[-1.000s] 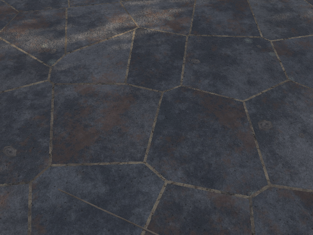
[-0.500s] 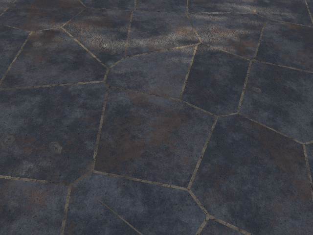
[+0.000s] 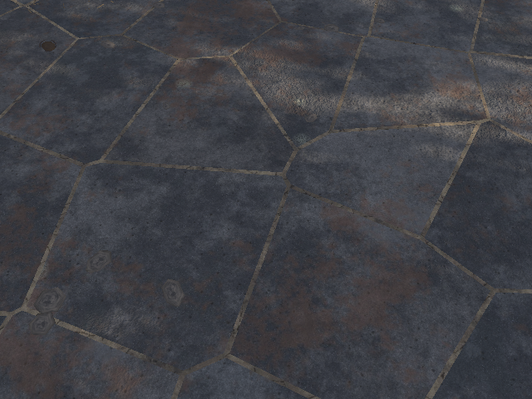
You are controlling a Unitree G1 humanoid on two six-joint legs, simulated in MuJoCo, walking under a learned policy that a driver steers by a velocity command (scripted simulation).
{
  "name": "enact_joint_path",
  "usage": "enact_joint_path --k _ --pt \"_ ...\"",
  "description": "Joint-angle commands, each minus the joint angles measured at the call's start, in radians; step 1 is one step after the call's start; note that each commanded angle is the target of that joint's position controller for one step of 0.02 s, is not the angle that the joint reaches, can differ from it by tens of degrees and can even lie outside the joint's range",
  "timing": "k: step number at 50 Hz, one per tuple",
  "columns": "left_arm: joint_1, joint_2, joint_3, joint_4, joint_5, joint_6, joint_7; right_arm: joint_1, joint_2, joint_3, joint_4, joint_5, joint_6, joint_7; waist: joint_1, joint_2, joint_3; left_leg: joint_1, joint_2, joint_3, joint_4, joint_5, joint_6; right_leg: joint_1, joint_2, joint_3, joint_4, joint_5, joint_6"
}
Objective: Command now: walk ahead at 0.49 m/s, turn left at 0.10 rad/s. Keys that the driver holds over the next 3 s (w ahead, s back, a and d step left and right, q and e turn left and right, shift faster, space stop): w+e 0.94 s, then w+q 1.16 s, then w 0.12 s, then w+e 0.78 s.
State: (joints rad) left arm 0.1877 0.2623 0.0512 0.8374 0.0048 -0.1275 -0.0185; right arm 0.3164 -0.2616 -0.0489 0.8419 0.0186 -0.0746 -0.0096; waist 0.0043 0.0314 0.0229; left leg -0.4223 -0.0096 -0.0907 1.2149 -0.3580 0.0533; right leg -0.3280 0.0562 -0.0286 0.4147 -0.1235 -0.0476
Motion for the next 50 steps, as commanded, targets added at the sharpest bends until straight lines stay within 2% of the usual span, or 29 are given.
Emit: enact_joint_path --k 1,3,5,8,11,13,14,15,16,17,18,19,20,21,22,26,32,37,39,40,41,42,43,44,45,46,47,48,50 --pt "0.042 0.072 0.009 -0.023 -0.001 -0.006 -0.008 0.016 -0.037 -0.009 -0.081 -0.011 -0.019 0.003 -0.021 -0.089 -0.048 -0.183 0.110 -0.011 -0.062 0.045 -0.001 0.166 -0.262 0.348 -0.251 0.044 -0.212" --pt "0.066 0.106 0.017 -0.012 -0.016 -0.005 -0.004 -0.042 -0.019 0.002 -0.110 -0.023 -0.021 0.001 -0.018 -0.089 -0.020 -0.192 0.119 0.022 -0.210 0.060 -0.022 0.123 -0.257 0.306 -0.279 0.092 -0.231" --pt "0.083 0.142 0.028 -0.012 -0.022 0.005 0.006 -0.126 -0.012 0.014 -0.137 -0.029 -0.030 0.003 0.001 -0.082 -0.011 -0.150 0.107 0.040 -0.380 0.165 -0.040 0.083 -0.234 0.259 -0.287 0.085 -0.217" --pt "0.136 0.173 0.035 -0.001 -0.032 0.017 0.012 -0.230 -0.032 0.017 -0.159 -0.015 -0.038 0.012 0.035 -0.103 -0.010 -0.053 0.057 0.060 -0.561 0.317 -0.066 0.053 -0.212 0.228 -0.259 0.079 -0.185" --pt "0.189 0.169 0.032 0.014 -0.041 0.029 0.014 -0.291 -0.071 0.008 -0.188 -0.002 -0.047 0.018 0.044 -0.119 -0.014 0.007 0.036 0.042 -0.662 0.338 -0.064 0.096 -0.237 0.285 -0.205 0.005 -0.156" --pt "0.186 0.172 0.032 0.010 -0.040 0.040 0.020 -0.266 -0.101 -0.007 -0.186 -0.001 -0.054 0.018 0.010 -0.126 -0.025 0.099 0.029 0.043 -0.728 0.306 -0.047 0.105 -0.236 0.319 -0.142 -0.062 -0.125" --pt "0.187 0.156 0.027 0.007 -0.035 0.045 0.023 -0.205 -0.117 -0.018 -0.168 -0.003 -0.055 0.014 -0.022 -0.125 -0.046 0.194 0.029 0.052 -0.753 0.274 -0.033 0.085 -0.210 0.316 -0.080 -0.071 -0.103" --pt "0.173 0.116 0.014 -0.006 -0.027 0.045 0.023 -0.092 -0.153 -0.036 -0.147 -0.010 -0.058 0.006 -0.079 -0.105 -0.098 0.354 0.087 0.007 -0.770 0.240 0.000 0.014 -0.152 0.283 0.070 -0.065 -0.069" --pt "0.170 0.032 -0.011 -0.036 -0.005 0.041 0.023 0.084 -0.230 -0.057 -0.127 -0.023 -0.054 -0.002 -0.143 0.066 -0.236 0.592 0.299 -0.197 -0.788 0.187 0.062 -0.140 -0.064 0.174 0.415 -0.260 -0.020" --pt "0.268 0.005 -0.019 -0.074 -0.039 0.024 0.025 0.120 -0.279 -0.069 -0.109 -0.032 -0.038 0.007 -0.086 0.359 -0.290 0.736 0.470 -0.598 -0.907 -0.028 0.187 -0.432 -0.002 0.108 0.679 -0.471 -0.003" --pt "0.250 0.108 0.006 -0.054 -0.054 0.026 0.030 0.079 -0.184 -0.049 -0.122 -0.025 -0.044 0.013 -0.093 0.205 -0.199 0.647 0.436 -0.606 -0.942 -0.124 0.173 -0.498 -0.063 0.182 0.817 -0.404 -0.002" --pt "0.190 0.134 0.018 -0.062 -0.054 0.033 0.029 0.030 -0.127 -0.033 -0.128 -0.018 -0.047 0.016 -0.082 0.127 -0.116 0.554 0.397 -0.447 -0.945 -0.063 0.141 -0.511 -0.091 0.183 0.841 -0.311 -0.007" --pt "0.177 0.115 0.019 -0.057 -0.047 0.044 0.030 -0.038 -0.099 -0.023 -0.133 -0.020 -0.049 0.021 -0.049 0.070 -0.079 0.462 0.345 -0.325 -0.968 0.060 0.122 -0.465 -0.123 0.173 0.824 -0.232 0.004" --pt "0.158 0.106 0.023 -0.064 -0.036 0.053 0.028 -0.082 -0.075 -0.019 -0.131 -0.023 -0.048 0.024 -0.028 0.072 -0.046 0.403 0.309 -0.237 -0.994 0.146 0.114 -0.445 -0.147 0.169 0.786 -0.181 0.010" --pt "0.154 0.089 0.024 -0.071 -0.035 0.063 0.022 -0.101 -0.072 -0.019 -0.124 -0.027 -0.050 0.023 -0.009 0.092 -0.028 0.351 0.285 -0.158 -1.018 0.217 0.106 -0.405 -0.168 0.159 0.766 -0.146 0.016" --pt "0.099 0.053 0.021 -0.112 -0.030 0.083 0.010 -0.068 -0.098 -0.037 -0.084 -0.029 -0.061 0.014 -0.005 0.043 -0.012 0.337 0.273 0.008 -1.054 0.443 0.129 -0.430 -0.174 0.147 0.708 -0.033 0.040" --pt "-0.092 0.030 0.007 -0.196 -0.024 0.080 -0.023 -0.029 -0.154 -0.051 -0.048 -0.022 -0.042 -0.003 -0.059 0.021 0.036 0.372 0.273 0.173 -1.069 0.445 0.109 -0.409 -0.162 0.071 0.389 0.172 0.030" --pt "-0.208 0.043 0.007 -0.273 -0.030 0.081 -0.052 0.026 -0.192 -0.062 -0.016 -0.002 -0.014 -0.005 -0.079 0.025 0.071 0.490 0.312 0.241 -1.003 0.529 0.078 -0.393 -0.138 -0.006 0.263 0.056 -0.022" --pt "-0.174 0.072 0.022 -0.283 -0.027 0.085 -0.055 0.014 -0.225 -0.070 -0.020 0.003 -0.002 -0.009 -0.038 0.061 0.021 0.508 0.310 0.279 -0.884 0.849 0.059 -0.269 -0.076 -0.067 0.247 -0.046 -0.062" --pt "-0.095 0.102 0.039 -0.271 -0.027 0.089 -0.052 0.009 -0.241 -0.074 -0.023 0.005 0.006 -0.013 0.012 0.077 -0.033 0.503 0.300 0.298 -0.758 1.012 0.048 -0.153 -0.031 -0.096 0.239 -0.087 -0.087" --pt "0.063 0.149 0.069 -0.231 -0.030 0.091 -0.044 -0.006 -0.240 -0.072 -0.029 0.009 0.013 -0.017 0.101 0.061 -0.115 0.435 0.266 0.325 -0.553 1.051 0.022 0.071 0.018 -0.107 0.169 -0.033 -0.123" --pt "0.234 0.231 0.106 -0.187 -0.029 0.101 -0.021 0.004 -0.213 -0.060 -0.049 -0.007 0.007 -0.021 0.173 -0.024 -0.207 0.187 0.226 0.322 -0.253 0.785 -0.024 0.395 -0.055 0.051 0.146 -0.005 -0.174" --pt "0.197 0.353 0.117 -0.196 -0.032 0.093 -0.012 0.111 -0.047 -0.007 -0.111 -0.047 -0.022 -0.002 0.031 -0.305 -0.292 -0.278 0.029 0.232 0.112 -0.202 -0.083 0.728 -0.334 0.625 0.066 -0.113 -0.354" --pt "0.251 0.277 0.095 -0.222 -0.024 0.080 -0.014 0.008 -0.127 -0.016 -0.127 -0.007 -0.067 0.012 0.115 -0.195 -0.436 -0.378 0.004 -0.002 0.222 -0.235 -0.067 0.767 -0.405 0.879 -0.107 -0.245 -0.395" --pt "0.216 0.217 0.077 -0.205 -0.016 0.067 -0.019 -0.100 -0.174 -0.030 -0.159 0.029 -0.081 0.016 0.122 -0.132 -0.275 -0.455 0.048 -0.004 0.202 -0.128 -0.045 0.667 -0.372 0.724 -0.124 -0.158 -0.331" --pt "0.150 0.186 0.067 -0.211 -0.024 0.061 -0.019 -0.110 -0.159 -0.024 -0.162 0.016 -0.086 0.008 0.072 -0.063 -0.183 -0.416 0.091 0.002 0.113 -0.034 -0.034 0.505 -0.326 0.590 -0.120 -0.061 -0.293" --pt "0.074 0.152 0.056 -0.227 -0.023 0.061 -0.018 -0.101 -0.160 -0.029 -0.146 -0.010 -0.081 -0.001 0.024 -0.034 -0.125 -0.340 0.123 0.004 0.034 0.016 -0.043 0.356 -0.281 0.486 -0.125 0.041 -0.263" --pt "0.027 0.115 0.042 -0.241 -0.010 0.060 -0.015 -0.057 -0.165 -0.035 -0.131 -0.016 -0.066 0.001 -0.017 -0.051 -0.113 -0.260 0.155 0.002 -0.012 0.058 -0.048 0.262 -0.256 0.406 -0.147 0.126 -0.247" --pt "0.016 0.103 0.037 -0.228 -0.005 0.048 -0.013 -0.014 -0.136 -0.032 -0.110 -0.020 -0.036 0.006 -0.040 -0.063 -0.104 -0.193 0.164 0.028 -0.065 0.101 -0.068 0.172 -0.237 0.325 -0.184 0.254 -0.246"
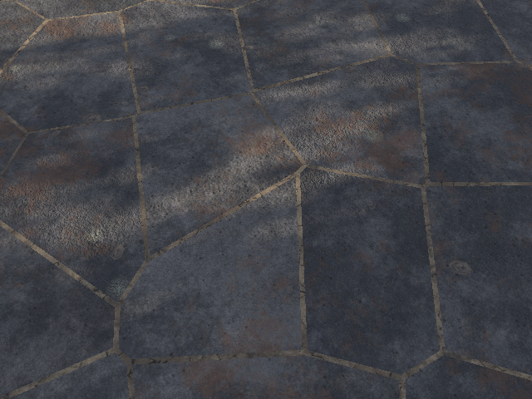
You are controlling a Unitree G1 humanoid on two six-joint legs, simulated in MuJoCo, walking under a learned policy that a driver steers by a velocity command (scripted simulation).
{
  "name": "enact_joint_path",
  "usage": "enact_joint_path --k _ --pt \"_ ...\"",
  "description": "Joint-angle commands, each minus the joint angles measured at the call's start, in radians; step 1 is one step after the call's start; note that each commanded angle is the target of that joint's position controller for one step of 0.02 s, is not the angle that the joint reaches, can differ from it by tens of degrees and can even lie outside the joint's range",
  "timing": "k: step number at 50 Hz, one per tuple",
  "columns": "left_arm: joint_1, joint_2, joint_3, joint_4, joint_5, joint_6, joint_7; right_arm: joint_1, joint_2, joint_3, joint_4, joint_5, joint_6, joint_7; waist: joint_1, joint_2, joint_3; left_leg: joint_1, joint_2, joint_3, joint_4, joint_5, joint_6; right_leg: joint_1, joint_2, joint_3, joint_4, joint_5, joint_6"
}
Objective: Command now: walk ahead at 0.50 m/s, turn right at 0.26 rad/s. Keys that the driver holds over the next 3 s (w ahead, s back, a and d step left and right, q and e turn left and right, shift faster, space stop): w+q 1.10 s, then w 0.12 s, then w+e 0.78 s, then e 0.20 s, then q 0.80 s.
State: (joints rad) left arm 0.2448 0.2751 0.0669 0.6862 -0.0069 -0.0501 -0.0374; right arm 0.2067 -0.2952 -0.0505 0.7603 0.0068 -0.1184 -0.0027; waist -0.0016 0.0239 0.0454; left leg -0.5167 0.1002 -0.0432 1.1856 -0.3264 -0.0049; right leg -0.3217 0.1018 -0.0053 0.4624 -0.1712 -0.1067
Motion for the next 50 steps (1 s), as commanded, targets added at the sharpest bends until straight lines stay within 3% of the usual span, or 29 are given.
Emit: enact_joint_path --k 1,4,9,12,15,18,19,20,21,22,23,24,25,26,28,30,32,35,38,40,42,43,44,45,46,47,48,49,50 --pt "-0.025 0.100 0.022 -0.060 0.006 -0.037 0.008 0.091 -0.089 -0.028 -0.026 -0.010 0.019 -0.001 -0.034 -0.057 -0.114 -0.099 0.054 -0.009 -0.064 0.102 -0.020 0.142 -0.278 0.256 -0.245 0.357 -0.186" --pt "0.027 0.119 0.023 -0.015 0.008 -0.045 0.020 0.003 -0.065 -0.018 -0.051 -0.007 0.032 -0.004 -0.002 -0.070 -0.064 -0.170 0.057 -0.001 -0.196 0.261 -0.030 0.145 -0.260 0.160 -0.274 0.410 -0.153" --pt "0.068 0.136 0.019 0.031 0.010 -0.048 0.033 -0.129 -0.041 -0.006 -0.079 0.011 0.021 0.022 0.066 -0.073 -0.013 -0.168 0.015 0.020 -0.480 0.513 0.010 0.217 -0.256 0.067 -0.314 0.295 -0.074" --pt "0.100 0.143 0.021 0.066 0.010 -0.043 0.035 -0.190 -0.036 -0.002 -0.110 0.019 0.018 0.041 0.093 -0.063 0.023 -0.228 -0.012 0.010 -0.560 0.482 0.032 0.335 -0.300 0.043 -0.303 0.311 -0.071" --pt "0.113 0.146 0.023 0.088 0.007 -0.026 0.041 -0.227 -0.030 0.002 -0.146 0.017 0.014 0.065 0.096 -0.058 0.031 -0.276 -0.039 0.031 -0.600 0.373 0.060 0.451 -0.339 0.020 -0.239 0.433 -0.067" --pt "0.077 0.180 0.030 0.076 0.006 -0.006 0.057 -0.158 -0.059 -0.012 -0.157 0.010 0.019 0.076 0.040 -0.108 -0.053 -0.116 -0.120 0.124 -0.599 0.215 0.107 0.480 -0.333 -0.029 -0.070 0.899 -0.034" --pt "0.067 0.193 0.032 0.071 0.007 0.002 0.064 -0.065 -0.092 -0.029 -0.144 0.008 0.024 0.072 -0.013 -0.122 -0.114 0.012 -0.159 0.147 -0.599 0.182 0.130 0.465 -0.321 -0.047 0.063 1.048 -0.021" --pt "0.045 0.195 0.029 0.063 0.003 0.006 0.070 0.085 -0.139 -0.054 -0.115 0.008 0.025 0.062 -0.100 -0.101 -0.190 0.244 -0.174 0.124 -0.664 0.258 0.169 0.363 -0.288 -0.078 0.272 1.017 0.010" --pt "0.061 0.154 0.010 0.036 0.024 -0.008 0.075 0.237 -0.228 -0.077 -0.095 0.003 0.035 0.043 -0.147 0.032 -0.310 0.563 0.018 -0.150 -0.664 0.349 0.246 0.114 -0.230 -0.105 0.599 0.634 0.047" --pt "0.165 0.033 -0.028 0.015 0.031 -0.038 0.050 0.217 -0.256 -0.081 -0.110 0.011 0.030 0.042 -0.051 0.285 -0.425 0.909 0.249 -0.718 -0.770 0.250 0.460 -0.319 0.008 0.000 0.966 -0.344 0.121" --pt "0.095 0.141 -0.010 0.010 0.009 -0.076 0.027 0.238 -0.172 -0.061 -0.106 0.014 0.037 0.038 -0.117 0.139 -0.444 0.933 0.218 -0.723 -0.835 0.116 0.412 -0.431 -0.057 0.164 1.011 -0.341 0.095" --pt "-0.005 0.155 -0.008 -0.030 -0.027 -0.092 0.017 0.198 -0.139 -0.052 -0.117 0.007 0.040 0.032 -0.116 0.078 -0.299 0.816 0.185 -0.571 -0.849 0.117 0.364 -0.475 -0.104 0.149 0.967 -0.275 0.084" --pt "-0.047 0.134 -0.014 -0.046 -0.015 -0.099 0.019 0.134 -0.135 -0.050 -0.128 0.006 0.042 0.032 -0.069 -0.049 -0.180 0.640 0.145 -0.473 -0.875 0.210 0.336 -0.460 -0.142 0.125 0.861 -0.224 0.083" --pt "-0.060 0.142 -0.005 -0.045 0.010 -0.094 0.027 0.082 -0.110 -0.042 -0.144 0.006 0.042 0.030 -0.037 -0.078 -0.135 0.525 0.112 -0.406 -0.894 0.305 0.320 -0.409 -0.173 0.115 0.766 -0.193 0.093" --pt "-0.014 0.130 -0.002 -0.048 0.022 -0.071 0.031 0.037 -0.109 -0.040 -0.163 -0.002 0.045 0.025 0.017 -0.023 -0.094 0.377 0.072 -0.356 -0.941 0.389 0.328 -0.326 -0.192 0.102 0.686 -0.174 0.122" --pt "-0.005 0.105 -0.009 -0.046 0.026 -0.052 0.039 0.037 -0.124 -0.044 -0.156 0.001 0.042 0.016 0.029 0.000 -0.080 0.284 0.049 -0.289 -0.957 0.460 0.328 -0.295 -0.193 0.074 0.585 -0.146 0.158" --pt "-0.071 0.079 -0.020 -0.064 0.029 -0.046 0.044 0.049 -0.150 -0.052 -0.147 0.006 0.046 0.004 0.011 0.015 -0.063 0.218 0.009 -0.228 -0.959 0.448 0.303 -0.267 -0.178 0.053 0.442 -0.026 0.182" --pt "-0.188 0.060 -0.028 -0.082 0.021 -0.052 0.038 0.092 -0.155 -0.054 -0.129 0.016 0.060 -0.006 -0.045 0.047 -0.066 0.193 -0.039 -0.198 -0.926 0.344 0.246 -0.184 -0.127 0.044 0.212 0.193 0.187" --pt "-0.250 0.085 -0.018 -0.101 0.005 -0.064 0.028 0.140 -0.157 -0.055 -0.111 0.022 0.071 -0.008 -0.070 0.070 -0.077 0.258 -0.013 -0.276 -0.872 0.254 0.225 -0.150 -0.097 0.067 0.102 0.214 0.176" --pt "-0.245 0.116 -0.002 -0.104 0.000 -0.074 0.022 0.145 -0.150 -0.054 -0.109 0.022 0.075 -0.010 -0.056 0.086 -0.082 0.318 0.013 -0.351 -0.819 0.202 0.208 -0.122 -0.092 0.088 0.050 0.152 0.153" --pt "-0.165 0.135 0.016 -0.085 -0.002 -0.083 0.023 0.118 -0.135 -0.052 -0.117 0.018 0.079 -0.010 -0.001 0.112 -0.091 0.325 0.005 -0.386 -0.746 0.197 0.180 -0.011 -0.093 0.077 -0.004 0.107 0.112" --pt "-0.080 0.161 0.030 -0.070 0.006 -0.088 0.029 0.111 -0.099 -0.040 -0.126 0.014 0.076 -0.009 0.043 0.103 -0.141 0.289 -0.036 -0.356 -0.644 0.210 0.147 0.135 -0.135 0.097 -0.020 0.097 0.077" --pt "0.068 0.217 0.047 -0.060 0.022 -0.090 0.039 0.114 -0.034 -0.017 -0.145 0.000 0.071 -0.005 0.102 -0.013 -0.265 0.173 -0.102 -0.260 -0.368 0.080 0.105 0.373 -0.313 0.265 -0.022 0.035 0.009" --pt "0.148 0.296 0.066 -0.021 0.032 -0.074 0.035 0.246 0.005 -0.001 -0.178 0.027 0.060 -0.005 0.043 -0.354 -0.360 -0.169 -0.214 -0.128 -0.064 -0.280 0.048 0.644 -0.524 0.730 -0.112 -0.187 -0.158" --pt "0.132 0.207 0.052 -0.033 0.010 -0.070 0.030 0.240 -0.101 -0.021 -0.149 0.037 0.061 -0.009 0.067 -0.260 -0.293 -0.295 -0.131 -0.145 0.079 -0.239 0.031 0.606 -0.533 0.812 -0.158 -0.408 -0.153" --pt "0.099 0.148 0.035 -0.041 0.006 -0.065 0.035 0.136 -0.151 -0.036 -0.158 0.028 0.068 -0.009 0.094 -0.162 -0.177 -0.320 -0.100 -0.130 0.121 -0.143 0.024 0.501 -0.486 0.648 -0.164 -0.376 -0.107" --pt "0.053 0.130 0.025 -0.045 0.014 -0.059 0.035 0.087 -0.140 -0.038 -0.167 0.015 0.074 -0.009 0.078 -0.099 -0.115 -0.288 -0.069 -0.104 0.108 -0.070 0.018 0.390 -0.439 0.511 -0.175 -0.237 -0.079" --pt "0.022 0.108 0.018 -0.038 0.016 -0.055 0.035 0.058 -0.128 -0.041 -0.178 0.008 0.075 -0.005 0.061 -0.098 -0.067 -0.269 -0.046 -0.102 0.067 -0.021 0.014 0.312 -0.398 0.417 -0.195 -0.127 -0.070" --pt "0.007 0.094 0.012 -0.033 0.021 -0.055 0.037 0.061 -0.111 -0.042 -0.181 0.015 0.078 0.002 0.040 -0.123 -0.047 -0.227 -0.022 -0.094 0.042 0.008 0.014 0.254 -0.366 0.334 -0.220 -0.058 -0.056"
Over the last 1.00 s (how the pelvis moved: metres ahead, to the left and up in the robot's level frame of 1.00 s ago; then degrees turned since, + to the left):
0.48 -0.10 0.00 -30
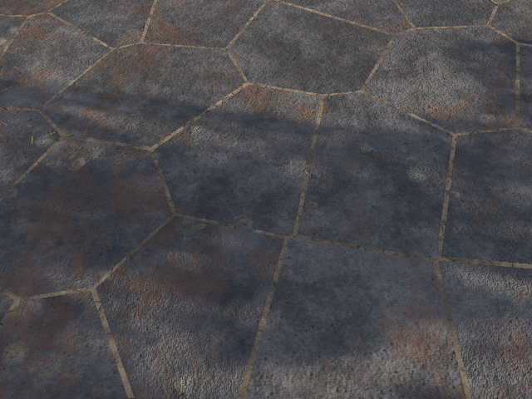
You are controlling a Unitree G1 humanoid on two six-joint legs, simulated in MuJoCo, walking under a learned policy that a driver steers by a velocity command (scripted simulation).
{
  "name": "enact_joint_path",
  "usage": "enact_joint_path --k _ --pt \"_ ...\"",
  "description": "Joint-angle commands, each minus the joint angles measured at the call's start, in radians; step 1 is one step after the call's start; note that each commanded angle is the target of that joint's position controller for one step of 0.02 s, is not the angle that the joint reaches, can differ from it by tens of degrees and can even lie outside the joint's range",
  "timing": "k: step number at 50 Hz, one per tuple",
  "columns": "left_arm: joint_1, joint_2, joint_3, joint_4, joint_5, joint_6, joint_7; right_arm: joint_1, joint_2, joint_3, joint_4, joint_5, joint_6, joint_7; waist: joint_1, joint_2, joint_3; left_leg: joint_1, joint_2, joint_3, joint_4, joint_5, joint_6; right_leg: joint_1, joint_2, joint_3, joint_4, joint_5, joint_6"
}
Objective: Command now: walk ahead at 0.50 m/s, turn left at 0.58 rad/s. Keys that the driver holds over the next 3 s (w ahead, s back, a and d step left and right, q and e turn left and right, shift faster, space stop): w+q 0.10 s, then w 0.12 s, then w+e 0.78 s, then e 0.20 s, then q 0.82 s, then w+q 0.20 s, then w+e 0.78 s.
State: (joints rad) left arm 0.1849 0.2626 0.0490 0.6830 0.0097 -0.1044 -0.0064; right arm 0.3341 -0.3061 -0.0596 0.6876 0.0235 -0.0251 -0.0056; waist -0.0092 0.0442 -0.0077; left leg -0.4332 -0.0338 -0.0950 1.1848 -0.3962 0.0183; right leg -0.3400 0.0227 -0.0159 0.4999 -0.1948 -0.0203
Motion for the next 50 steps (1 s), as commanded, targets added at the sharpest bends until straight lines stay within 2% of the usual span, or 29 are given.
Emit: enact_joint_path --k 1,5,7,10,13,16,17,18,19,20,21,22,23,24,25,26,28,31,36,39,41,43,44,45,46,47,48,49,50 --pt "0.062 0.101 0.030 -0.021 0.003 -0.004 0.006 -0.059 -0.082 -0.030 -0.108 0.005 -0.010 0.009 0.038 -0.165 0.012 -0.286 0.121 -0.026 0.024 0.094 -0.011 0.242 -0.270 0.289 -0.280 0.005 -0.142" --pt "0.077 0.140 0.045 0.026 -0.001 -0.014 0.005 -0.105 -0.040 -0.020 -0.125 -0.002 0.003 0.012 0.034 -0.132 0.030 -0.329 0.137 -0.012 -0.076 0.174 -0.032 0.241 -0.283 0.152 -0.326 0.177 -0.171" --pt "0.095 0.151 0.047 0.050 -0.001 -0.011 0.004 -0.140 -0.025 -0.013 -0.129 -0.005 -0.003 0.015 0.043 -0.114 0.028 -0.325 0.133 -0.013 -0.181 0.251 -0.033 0.259 -0.277 0.100 -0.330 0.240 -0.173" --pt "0.109 0.167 0.046 0.080 -0.012 -0.002 0.003 -0.229 -0.001 0.000 -0.141 -0.006 -0.019 0.031 0.070 -0.108 0.050 -0.268 0.117 0.033 -0.381 0.373 -0.019 0.265 -0.254 0.017 -0.336 0.268 -0.158" --pt "0.172 0.188 0.046 0.124 -0.036 0.012 -0.001 -0.333 0.011 0.009 -0.173 -0.005 -0.033 0.048 0.098 -0.102 0.084 -0.221 0.104 0.094 -0.519 0.375 -0.003 0.294 -0.267 0.019 -0.330 0.269 -0.160" --pt "0.198 0.218 0.050 0.154 -0.048 0.032 -0.003 -0.357 -0.020 -0.001 -0.192 -0.002 -0.047 0.057 0.075 -0.130 0.090 -0.159 0.073 0.112 -0.617 0.271 0.029 0.363 -0.304 0.057 -0.272 0.389 -0.152" --pt "0.189 0.233 0.052 0.159 -0.049 0.038 0.000 -0.307 -0.046 -0.013 -0.182 -0.005 -0.051 0.056 0.036 -0.145 0.059 -0.070 0.049 0.122 -0.654 0.254 0.045 0.371 -0.300 0.055 -0.212 0.515 -0.138" --pt "0.172 0.236 0.050 0.163 -0.053 0.041 0.003 -0.188 -0.080 -0.034 -0.147 -0.010 -0.054 0.050 -0.041 -0.140 -0.014 0.116 0.020 0.145 -0.709 0.303 0.070 0.343 -0.268 0.022 -0.081 0.647 -0.114" --pt "0.174 0.206 0.038 0.159 -0.044 0.037 0.005 -0.033 -0.136 -0.061 -0.102 -0.018 -0.051 0.037 -0.113 -0.130 -0.125 0.385 0.050 0.115 -0.683 0.353 0.098 0.219 -0.218 -0.009 0.111 0.606 -0.079" --pt "0.186 0.112 0.006 0.119 -0.014 0.026 0.003 0.133 -0.231 -0.084 -0.080 -0.042 -0.042 0.016 -0.154 0.038 -0.301 0.740 0.313 -0.190 -0.653 0.363 0.182 -0.078 -0.125 -0.050 0.477 0.201 -0.022" --pt "0.274 0.054 -0.014 0.120 -0.026 0.009 -0.001 0.129 -0.241 -0.075 -0.085 -0.048 -0.040 0.016 -0.098 0.224 -0.438 0.855 0.480 -0.576 -0.791 0.239 0.287 -0.295 -0.007 0.083 0.720 -0.407 0.007" --pt "0.201 0.162 0.019 0.124 -0.056 0.007 -0.004 0.098 -0.150 -0.053 -0.080 -0.039 -0.043 0.020 -0.123 0.115 -0.322 0.757 0.440 -0.497 -0.828 0.167 0.250 -0.386 -0.055 0.149 0.804 -0.369 0.007" --pt "0.138 0.169 0.025 0.100 -0.063 0.008 -0.005 0.042 -0.115 -0.039 -0.070 -0.025 -0.047 0.021 -0.096 0.106 -0.172 0.624 0.402 -0.334 -0.854 0.198 0.216 -0.427 -0.095 0.117 0.790 -0.285 0.002" --pt "0.110 0.152 0.025 0.101 -0.050 0.013 0.002 -0.022 -0.081 -0.030 -0.063 -0.023 -0.051 0.025 -0.061 0.056 -0.108 0.502 0.355 -0.239 -0.889 0.233 0.194 -0.397 -0.130 0.104 0.747 -0.204 0.006" --pt "0.115 0.144 0.031 0.104 -0.039 0.024 0.005 -0.068 -0.053 -0.024 -0.059 -0.025 -0.060 0.030 -0.026 0.074 -0.059 0.402 0.321 -0.159 -0.931 0.278 0.183 -0.352 -0.154 0.105 0.709 -0.144 0.011" --pt "0.147 0.124 0.031 0.116 -0.041 0.040 0.005 -0.099 -0.036 -0.022 -0.052 -0.031 -0.070 0.031 0.005 0.085 -0.043 0.335 0.303 -0.100 -0.972 0.296 0.176 -0.292 -0.168 0.112 0.697 -0.100 0.016" --pt "0.156 0.081 0.026 0.118 -0.044 0.063 0.005 -0.121 -0.035 -0.029 -0.030 -0.035 -0.089 0.028 0.030 0.061 -0.014 0.274 0.303 -0.021 -1.026 0.369 0.186 -0.273 -0.170 0.112 0.680 -0.055 0.029" --pt "0.087 0.071 0.028 0.089 -0.037 0.075 0.007 -0.110 -0.054 -0.039 0.007 -0.043 -0.096 0.013 0.028 0.029 0.036 0.283 0.302 0.083 -1.054 0.441 0.181 -0.349 -0.168 0.134 0.580 0.054 0.041" --pt "-0.069 0.045 0.012 0.035 -0.028 0.066 -0.027 -0.072 -0.105 -0.055 0.046 -0.033 -0.083 -0.006 -0.023 0.000 0.084 0.333 0.299 0.219 -1.069 0.444 0.154 -0.335 -0.149 0.061 0.297 0.245 0.022" --pt "-0.147 0.053 0.011 -0.007 -0.029 0.069 -0.044 -0.036 -0.130 -0.066 0.074 -0.016 -0.067 -0.010 -0.046 -0.006 0.111 0.427 0.328 0.252 -1.044 0.452 0.138 -0.357 -0.143 0.029 0.205 0.202 -0.008" --pt "-0.171 0.067 0.015 -0.031 -0.029 0.071 -0.053 -0.027 -0.145 -0.073 0.088 -0.004 -0.053 -0.010 -0.044 0.001 0.111 0.491 0.343 0.273 -0.991 0.537 0.122 -0.350 -0.125 -0.006 0.171 0.121 -0.036" --pt "-0.127 0.096 0.032 -0.040 -0.028 0.075 -0.055 -0.043 -0.177 -0.081 0.089 0.003 -0.039 -0.014 -0.004 0.031 0.056 0.522 0.339 0.303 -0.857 0.860 0.098 -0.236 -0.061 -0.070 0.163 0.018 -0.076" --pt "-0.031 0.125 0.050 -0.023 -0.031 0.078 -0.053 -0.059 -0.187 -0.082 0.086 0.008 -0.029 -0.015 0.054 0.036 -0.004 0.510 0.320 0.323 -0.710 1.006 0.081 -0.105 -0.012 -0.103 0.148 -0.010 -0.102" --pt "0.131 0.181 0.084 0.020 -0.034 0.081 -0.043 -0.069 -0.174 -0.074 0.082 0.012 -0.024 -0.016 0.140 0.012 -0.090 0.426 0.274 0.350 -0.489 1.009 0.046 0.133 0.043 -0.111 0.089 0.041 -0.139" --pt "0.272 0.286 0.120 0.049 -0.037 0.091 -0.021 -0.045 -0.121 -0.052 0.061 -0.017 -0.032 -0.019 0.179 -0.135 -0.176 0.165 0.219 0.355 -0.155 0.631 -0.011 0.424 -0.094 0.138 0.054 0.075 -0.205" --pt "0.215 0.368 0.122 0.026 -0.038 0.075 -0.022 0.036 0.013 -0.011 0.008 -0.043 -0.061 -0.009 0.045 -0.340 -0.273 -0.233 0.001 0.185 0.149 -0.207 -0.064 0.674 -0.310 0.733 -0.105 -0.158 -0.390" --pt "0.233 0.275 0.095 0.002 -0.033 0.057 -0.032 -0.082 -0.080 -0.022 0.001 -0.003 -0.095 0.003 0.127 -0.193 -0.324 -0.333 0.022 -0.001 0.221 -0.196 -0.039 0.696 -0.347 0.836 -0.223 -0.230 -0.378" --pt "0.201 0.223 0.081 0.010 -0.028 0.043 -0.035 -0.153 -0.110 -0.031 -0.023 0.026 -0.112 0.008 0.123 -0.153 -0.190 -0.402 0.062 0.007 0.191 -0.097 -0.013 0.608 -0.327 0.701 -0.229 -0.159 -0.335" --pt "0.143 0.194 0.071 0.002 -0.033 0.038 -0.033 -0.161 -0.100 -0.027 -0.015 0.009 -0.121 0.000 0.081 -0.075 -0.116 -0.363 0.109 0.007 0.109 -0.009 0.000 0.468 -0.282 0.579 -0.217 -0.054 -0.299"
Over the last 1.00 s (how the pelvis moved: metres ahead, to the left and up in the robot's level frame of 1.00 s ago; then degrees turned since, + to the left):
0.57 0.08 0.00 28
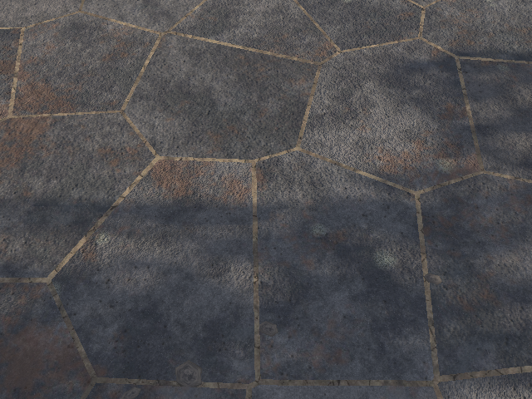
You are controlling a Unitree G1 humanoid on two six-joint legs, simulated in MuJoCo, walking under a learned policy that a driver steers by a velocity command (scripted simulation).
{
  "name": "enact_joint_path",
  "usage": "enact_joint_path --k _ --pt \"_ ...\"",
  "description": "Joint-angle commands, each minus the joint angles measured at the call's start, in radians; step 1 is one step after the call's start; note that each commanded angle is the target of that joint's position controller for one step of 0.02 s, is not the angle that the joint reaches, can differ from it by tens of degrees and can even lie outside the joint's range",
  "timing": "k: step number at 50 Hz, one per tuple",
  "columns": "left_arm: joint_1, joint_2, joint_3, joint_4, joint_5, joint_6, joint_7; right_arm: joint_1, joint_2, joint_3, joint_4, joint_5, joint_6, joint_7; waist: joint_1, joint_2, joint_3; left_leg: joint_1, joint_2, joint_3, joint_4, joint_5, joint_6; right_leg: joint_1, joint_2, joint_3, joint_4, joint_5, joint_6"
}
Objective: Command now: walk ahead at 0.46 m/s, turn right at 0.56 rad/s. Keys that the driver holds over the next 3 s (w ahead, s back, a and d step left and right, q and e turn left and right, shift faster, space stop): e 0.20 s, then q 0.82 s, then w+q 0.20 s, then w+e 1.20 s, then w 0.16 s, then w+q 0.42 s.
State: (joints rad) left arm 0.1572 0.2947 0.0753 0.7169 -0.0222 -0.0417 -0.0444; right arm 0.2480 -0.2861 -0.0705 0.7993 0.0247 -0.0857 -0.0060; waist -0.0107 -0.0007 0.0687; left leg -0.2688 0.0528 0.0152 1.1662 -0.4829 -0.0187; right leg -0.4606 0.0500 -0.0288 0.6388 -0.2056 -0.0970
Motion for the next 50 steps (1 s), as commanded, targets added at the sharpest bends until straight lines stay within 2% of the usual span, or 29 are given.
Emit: enact_joint_path --k 1,2,3,6,10,12,14,17,18,19,20,21,22,23,24,26,29,33,36,37,38,39,40,41,42,43,46,48,50 --pt "0.094 0.131 0.035 -0.050 0.006 -0.024 0.009 -0.076 -0.128 -0.024 -0.116 -0.020 -0.059 -0.008 0.040 -0.019 -0.135 -0.455 0.047 -0.100 0.048 0.127 0.029 0.452 -0.272 0.491 -0.353 0.144 -0.196" --pt "0.055 0.112 0.027 -0.072 0.021 -0.024 0.016 -0.057 -0.138 -0.031 -0.112 -0.030 -0.046 -0.009 0.006 -0.035 -0.129 -0.381 0.063 -0.104 0.021 0.149 0.020 0.370 -0.250 0.427 -0.359 0.325 -0.189" --pt "0.043 0.116 0.029 -0.081 0.025 -0.023 0.021 -0.044 -0.134 -0.033 -0.113 -0.036 -0.032 -0.010 -0.010 -0.037 -0.131 -0.340 0.059 -0.098 -0.007 0.152 0.004 0.325 -0.238 0.388 -0.358 0.471 -0.191" --pt "0.067 0.156 0.041 -0.069 0.019 -0.019 0.043 -0.058 -0.086 -0.021 -0.120 -0.047 0.000 -0.017 -0.019 -0.024 -0.129 -0.311 0.016 -0.059 -0.142 0.231 -0.041 0.240 -0.186 0.266 -0.337 0.727 -0.177" --pt "0.100 0.155 0.043 -0.054 -0.001 0.018 0.073 -0.175 -0.056 -0.003 -0.147 -0.038 0.009 -0.009 0.024 -0.086 -0.155 -0.254 -0.052 -0.054 -0.423 0.448 -0.059 0.225 -0.119 0.230 -0.286 0.638 -0.101" --pt "0.111 0.133 0.034 -0.046 0.005 0.029 0.083 -0.202 -0.057 0.001 -0.140 -0.030 0.005 0.008 0.050 -0.100 -0.169 -0.222 -0.057 -0.046 -0.530 0.554 -0.055 0.259 -0.133 0.229 -0.276 0.547 -0.080" --pt "0.130 0.107 0.021 -0.028 0.016 0.028 0.084 -0.215 -0.063 0.002 -0.137 -0.034 -0.003 0.024 0.067 -0.099 -0.168 -0.204 -0.045 -0.059 -0.579 0.582 -0.035 0.308 -0.171 0.259 -0.253 0.506 -0.081" --pt "0.101 0.085 0.007 -0.010 0.030 0.016 0.076 -0.165 -0.094 -0.009 -0.120 -0.043 -0.022 0.035 0.034 -0.101 -0.153 -0.149 -0.040 -0.052 -0.675 0.523 0.036 0.364 -0.202 0.281 -0.153 0.554 -0.068" --pt "0.092 0.084 0.004 -0.006 0.030 0.011 0.074 -0.123 -0.103 -0.013 -0.106 -0.050 -0.028 0.033 0.007 -0.084 -0.162 -0.064 -0.046 -0.044 -0.746 0.630 0.066 0.359 -0.166 0.256 -0.086 0.579 -0.042" --pt "0.115 0.077 0.002 -0.011 0.043 0.003 0.073 -0.092 -0.144 -0.019 -0.106 -0.060 -0.032 0.027 0.014 -0.023 -0.214 0.073 0.026 -0.135 -0.725 0.968 0.112 0.317 -0.094 0.219 0.023 0.474 -0.001" --pt "0.233 0.060 -0.005 -0.003 0.049 -0.003 0.072 -0.080 -0.181 -0.021 -0.115 -0.075 -0.026 0.025 0.064 0.129 -0.305 0.286 0.178 -0.315 -0.666 1.237 0.268 0.167 -0.006 0.175 0.219 0.152 0.068" --pt "0.215 0.086 -0.006 -0.002 0.052 0.006 0.072 -0.043 -0.111 -0.009 -0.102 -0.055 -0.007 0.023 0.022 0.247 -0.348 0.338 0.285 -0.501 -0.732 1.188 0.384 0.045 0.040 0.134 0.395 -0.363 0.134" --pt "0.171 0.133 0.006 -0.018 0.038 0.022 0.068 -0.042 -0.096 0.002 -0.101 -0.029 0.005 0.028 0.015 0.182 -0.314 0.302 0.281 -0.571 -0.778 0.927 0.378 -0.019 0.014 0.159 0.468 -0.457 0.145" --pt "0.113 0.131 0.010 -0.027 0.025 0.041 0.072 -0.064 -0.120 -0.008 -0.112 -0.019 0.020 0.029 0.008 0.115 -0.265 0.260 0.250 -0.571 -0.801 0.676 0.340 -0.071 0.002 0.159 0.541 -0.432 0.154" --pt "0.074 0.126 0.013 -0.035 0.021 0.059 0.074 -0.090 -0.145 -0.015 -0.124 -0.015 0.033 0.028 0.005 0.073 -0.194 0.176 0.223 -0.540 -0.835 0.528 0.306 -0.106 -0.005 0.149 0.540 -0.404 0.158" --pt "0.053 0.101 0.014 -0.039 0.021 0.078 0.083 -0.135 -0.158 -0.023 -0.141 -0.019 0.058 0.014 0.025 0.082 -0.139 0.040 0.147 -0.466 -0.887 0.316 0.239 -0.054 -0.027 0.135 0.396 -0.325 0.154" --pt "0.061 0.048 0.003 -0.026 0.022 0.066 0.089 -0.135 -0.150 -0.032 -0.152 -0.024 0.087 -0.006 0.021 0.156 -0.164 -0.015 0.069 -0.397 -0.897 0.276 0.212 0.064 0.006 0.093 0.206 -0.257 0.160" --pt "0.051 0.058 0.008 -0.026 0.019 0.049 0.081 -0.118 -0.163 -0.046 -0.162 -0.012 0.102 -0.019 0.006 0.171 -0.202 -0.001 0.079 -0.454 -0.893 0.226 0.214 0.132 0.011 0.107 0.038 -0.157 0.147" --pt "0.097 0.067 0.017 -0.009 0.018 0.033 0.067 -0.132 -0.161 -0.049 -0.172 -0.001 0.120 -0.029 0.040 0.166 -0.183 -0.068 0.040 -0.458 -0.861 0.143 0.166 0.258 0.010 0.080 -0.177 -0.033 0.106" --pt "0.121 0.101 0.028 -0.007 0.026 0.031 0.068 -0.114 -0.142 -0.043 -0.172 0.000 0.123 -0.031 0.044 0.130 -0.180 -0.142 0.003 -0.429 -0.808 0.079 0.125 0.340 -0.064 0.127 -0.243 -0.026 0.073" --pt "0.140 0.191 0.049 -0.011 0.054 0.033 0.075 -0.133 -0.103 -0.034 -0.198 -0.002 0.119 -0.030 0.038 -0.071 -0.146 -0.314 -0.100 -0.289 -0.616 -0.010 0.066 0.382 -0.262 0.344 -0.332 -0.107 -0.027" --pt "0.081 0.210 0.053 -0.028 0.084 0.032 0.073 -0.128 -0.118 -0.041 -0.211 -0.003 0.106 -0.025 0.022 -0.279 -0.116 -0.368 -0.184 -0.148 -0.350 -0.092 0.025 0.286 -0.424 0.544 -0.406 0.021 -0.141" --pt "0.007 0.151 0.034 -0.062 0.085 0.022 0.078 -0.080 -0.171 -0.061 -0.185 -0.016 0.100 -0.021 -0.006 -0.202 -0.113 -0.350 -0.133 -0.183 -0.161 -0.068 0.001 0.262 -0.429 0.502 -0.381 0.132 -0.159" --pt "-0.046 0.110 0.023 -0.076 0.066 0.017 0.084 -0.033 -0.180 -0.070 -0.151 -0.011 0.107 -0.020 -0.033 -0.132 -0.113 -0.345 -0.131 -0.174 -0.082 -0.018 -0.012 0.266 -0.370 0.393 -0.348 0.200 -0.115" --pt "-0.068 0.096 0.018 -0.082 0.046 0.015 0.087 -0.003 -0.160 -0.067 -0.129 -0.012 0.119 -0.025 -0.039 -0.102 -0.112 -0.361 -0.124 -0.162 -0.022 0.030 -0.031 0.298 -0.324 0.319 -0.321 0.237 -0.082" --pt "-0.061 0.089 0.013 -0.079 0.034 0.015 0.089 0.001 -0.141 -0.062 -0.126 -0.014 0.128 -0.026 -0.027 -0.099 -0.105 -0.385 -0.116 -0.155 0.034 0.057 -0.048 0.319 -0.315 0.275 -0.306 0.307 -0.080" --pt "0.005 0.102 0.016 -0.065 0.037 0.031 0.096 -0.076 -0.101 -0.042 -0.173 0.003 0.134 -0.018 0.022 -0.134 -0.090 -0.418 -0.086 -0.091 -0.026 0.109 -0.087 0.384 -0.289 0.177 -0.302 0.389 -0.101" --pt "0.048 0.124 0.025 -0.055 0.038 0.041 0.101 -0.128 -0.090 -0.032 -0.207 0.004 0.134 -0.011 0.056 -0.154 -0.105 -0.413 -0.058 -0.073 -0.123 0.108 -0.103 0.451 -0.314 0.169 -0.297 0.405 -0.118" --pt "0.047 0.151 0.036 -0.056 0.035 0.048 0.099 -0.143 -0.079 -0.023 -0.228 0.000 0.135 0.000 0.064 -0.166 -0.120 -0.343 -0.034 -0.044 -0.221 0.088 -0.100 0.449 -0.333 0.141 -0.292 0.413 -0.123"
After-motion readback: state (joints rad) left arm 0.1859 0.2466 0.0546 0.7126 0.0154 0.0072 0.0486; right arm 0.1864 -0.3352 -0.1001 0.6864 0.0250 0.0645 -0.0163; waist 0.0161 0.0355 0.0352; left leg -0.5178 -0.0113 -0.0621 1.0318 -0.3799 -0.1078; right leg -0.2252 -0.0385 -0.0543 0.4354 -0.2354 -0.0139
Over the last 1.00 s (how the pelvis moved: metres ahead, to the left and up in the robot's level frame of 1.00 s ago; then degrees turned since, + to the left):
0.52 0.00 -0.01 -13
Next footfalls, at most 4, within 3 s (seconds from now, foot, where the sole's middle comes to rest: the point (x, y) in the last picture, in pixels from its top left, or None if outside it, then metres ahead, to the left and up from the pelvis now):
0.36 left None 0.36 0.09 -0.76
0.74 right None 0.28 -0.13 -0.76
1.20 left None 0.22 0.13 -0.76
1.68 right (269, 322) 0.63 0.04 -0.76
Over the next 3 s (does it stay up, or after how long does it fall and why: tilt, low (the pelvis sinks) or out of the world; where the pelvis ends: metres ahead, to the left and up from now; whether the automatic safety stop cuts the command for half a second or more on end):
stays up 1.12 0.04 0.02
